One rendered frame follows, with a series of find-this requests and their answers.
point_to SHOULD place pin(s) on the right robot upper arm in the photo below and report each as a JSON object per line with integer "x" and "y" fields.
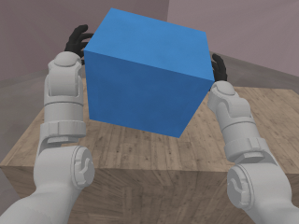
{"x": 263, "y": 192}

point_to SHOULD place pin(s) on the robot left hand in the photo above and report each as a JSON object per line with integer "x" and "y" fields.
{"x": 74, "y": 43}

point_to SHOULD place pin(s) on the robot right hand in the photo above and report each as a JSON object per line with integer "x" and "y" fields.
{"x": 219, "y": 71}

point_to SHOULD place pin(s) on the carton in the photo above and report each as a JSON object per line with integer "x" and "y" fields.
{"x": 146, "y": 74}

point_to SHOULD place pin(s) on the robot left forearm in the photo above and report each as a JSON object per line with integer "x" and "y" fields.
{"x": 63, "y": 103}

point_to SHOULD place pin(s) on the left robot upper arm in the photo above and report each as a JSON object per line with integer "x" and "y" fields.
{"x": 61, "y": 173}

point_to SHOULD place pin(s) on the pedestal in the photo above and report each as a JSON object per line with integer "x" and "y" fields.
{"x": 142, "y": 177}

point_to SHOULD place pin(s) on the robot right forearm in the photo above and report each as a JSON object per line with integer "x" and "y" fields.
{"x": 243, "y": 143}

